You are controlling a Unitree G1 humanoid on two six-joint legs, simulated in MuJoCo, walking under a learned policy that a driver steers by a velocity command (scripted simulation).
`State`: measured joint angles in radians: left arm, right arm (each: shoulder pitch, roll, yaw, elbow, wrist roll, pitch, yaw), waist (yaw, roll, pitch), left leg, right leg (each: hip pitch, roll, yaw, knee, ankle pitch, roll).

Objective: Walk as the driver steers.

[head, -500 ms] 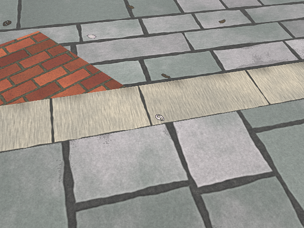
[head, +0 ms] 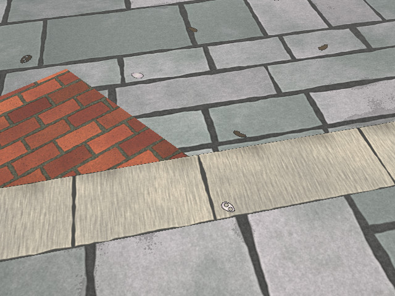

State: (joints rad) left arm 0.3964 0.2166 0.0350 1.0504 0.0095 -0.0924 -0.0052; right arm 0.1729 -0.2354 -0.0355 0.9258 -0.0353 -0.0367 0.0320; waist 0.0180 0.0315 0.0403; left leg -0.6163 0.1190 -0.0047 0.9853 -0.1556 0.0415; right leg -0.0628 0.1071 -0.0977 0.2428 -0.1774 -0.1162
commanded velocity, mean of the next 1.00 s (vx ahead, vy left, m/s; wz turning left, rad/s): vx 0.50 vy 0.00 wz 0.25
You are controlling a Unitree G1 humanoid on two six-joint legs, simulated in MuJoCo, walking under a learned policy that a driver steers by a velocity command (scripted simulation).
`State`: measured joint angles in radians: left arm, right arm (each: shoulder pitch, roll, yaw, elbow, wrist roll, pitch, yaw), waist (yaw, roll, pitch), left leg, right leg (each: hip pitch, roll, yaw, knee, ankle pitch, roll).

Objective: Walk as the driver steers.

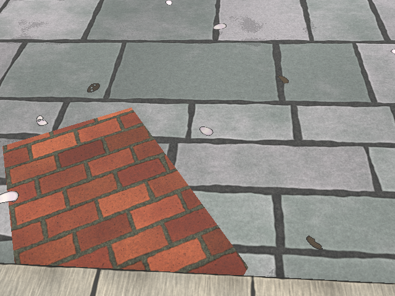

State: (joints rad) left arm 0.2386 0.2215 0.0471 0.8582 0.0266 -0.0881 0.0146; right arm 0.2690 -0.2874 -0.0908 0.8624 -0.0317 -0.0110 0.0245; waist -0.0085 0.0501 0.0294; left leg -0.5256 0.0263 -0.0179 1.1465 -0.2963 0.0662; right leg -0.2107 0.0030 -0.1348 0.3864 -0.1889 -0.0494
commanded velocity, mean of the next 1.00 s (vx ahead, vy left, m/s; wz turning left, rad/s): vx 0.47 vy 0.00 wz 0.28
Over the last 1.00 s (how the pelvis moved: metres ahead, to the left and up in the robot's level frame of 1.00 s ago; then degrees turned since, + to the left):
0.54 0.02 0.00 17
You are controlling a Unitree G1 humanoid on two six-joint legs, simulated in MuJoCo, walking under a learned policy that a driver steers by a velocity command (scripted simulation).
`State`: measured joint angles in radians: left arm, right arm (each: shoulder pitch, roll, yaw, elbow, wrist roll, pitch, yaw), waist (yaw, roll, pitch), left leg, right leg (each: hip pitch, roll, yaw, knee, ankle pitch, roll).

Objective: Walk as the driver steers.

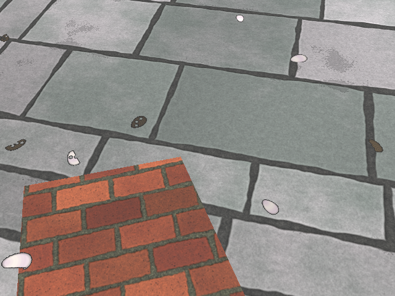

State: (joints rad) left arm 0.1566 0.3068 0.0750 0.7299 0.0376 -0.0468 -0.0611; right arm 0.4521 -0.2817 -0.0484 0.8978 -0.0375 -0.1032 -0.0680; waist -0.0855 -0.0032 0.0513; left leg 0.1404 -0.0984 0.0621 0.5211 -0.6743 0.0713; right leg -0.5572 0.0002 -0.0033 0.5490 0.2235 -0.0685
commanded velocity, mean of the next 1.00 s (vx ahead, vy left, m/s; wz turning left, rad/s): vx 0.06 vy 0.00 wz -0.47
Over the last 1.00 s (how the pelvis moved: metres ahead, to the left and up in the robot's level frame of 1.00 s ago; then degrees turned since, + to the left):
0.51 0.12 -0.06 14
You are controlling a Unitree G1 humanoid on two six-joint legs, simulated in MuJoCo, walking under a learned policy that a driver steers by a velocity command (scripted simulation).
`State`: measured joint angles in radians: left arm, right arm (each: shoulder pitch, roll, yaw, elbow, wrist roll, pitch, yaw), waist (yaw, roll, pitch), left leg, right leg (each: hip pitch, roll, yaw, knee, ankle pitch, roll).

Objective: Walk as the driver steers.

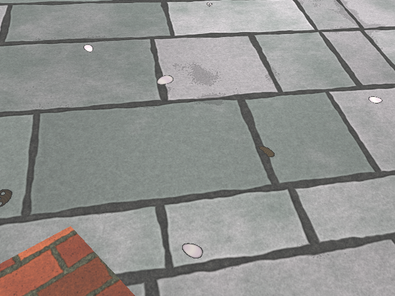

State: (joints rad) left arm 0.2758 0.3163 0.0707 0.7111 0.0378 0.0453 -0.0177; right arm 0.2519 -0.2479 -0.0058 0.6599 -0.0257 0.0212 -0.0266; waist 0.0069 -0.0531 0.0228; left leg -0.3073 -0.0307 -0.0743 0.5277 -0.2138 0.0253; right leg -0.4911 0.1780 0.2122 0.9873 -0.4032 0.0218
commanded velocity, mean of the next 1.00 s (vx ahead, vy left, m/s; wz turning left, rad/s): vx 0.04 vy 0.00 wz -0.04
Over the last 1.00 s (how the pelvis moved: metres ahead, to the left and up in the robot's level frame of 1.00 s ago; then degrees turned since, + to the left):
0.23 0.04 -0.10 -31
